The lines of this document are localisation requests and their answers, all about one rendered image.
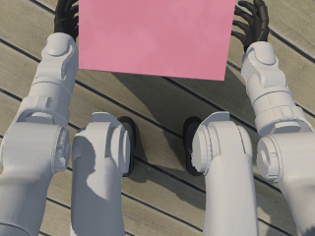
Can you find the carton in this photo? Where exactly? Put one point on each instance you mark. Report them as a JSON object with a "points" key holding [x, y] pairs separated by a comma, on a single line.
{"points": [[181, 39]]}

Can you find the left robot thigh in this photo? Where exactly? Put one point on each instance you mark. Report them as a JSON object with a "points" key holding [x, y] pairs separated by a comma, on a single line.
{"points": [[96, 208]]}

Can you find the robot right hand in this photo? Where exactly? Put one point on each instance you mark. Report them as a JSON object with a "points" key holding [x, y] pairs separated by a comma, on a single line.
{"points": [[258, 29]]}

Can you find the left robot forearm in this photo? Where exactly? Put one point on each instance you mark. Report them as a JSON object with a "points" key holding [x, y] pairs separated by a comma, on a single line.
{"points": [[52, 86]]}

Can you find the robot thigh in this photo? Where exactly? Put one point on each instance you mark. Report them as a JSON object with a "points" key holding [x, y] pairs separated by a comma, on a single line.
{"points": [[231, 205], [96, 208]]}

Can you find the left robot upper arm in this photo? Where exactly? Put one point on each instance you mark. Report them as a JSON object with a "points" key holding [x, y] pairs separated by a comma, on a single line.
{"points": [[33, 153]]}

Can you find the right robot upper arm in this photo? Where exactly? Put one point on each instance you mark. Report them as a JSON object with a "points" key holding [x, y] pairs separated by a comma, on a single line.
{"points": [[288, 159]]}

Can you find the right robot forearm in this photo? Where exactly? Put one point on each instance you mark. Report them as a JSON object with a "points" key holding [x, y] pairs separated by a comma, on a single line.
{"points": [[270, 97]]}

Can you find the robot left hand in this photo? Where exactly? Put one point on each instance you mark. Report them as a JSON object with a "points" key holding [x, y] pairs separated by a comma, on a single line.
{"points": [[64, 20]]}

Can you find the right robot thigh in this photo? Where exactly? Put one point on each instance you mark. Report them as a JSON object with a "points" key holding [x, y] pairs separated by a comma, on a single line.
{"points": [[231, 205]]}

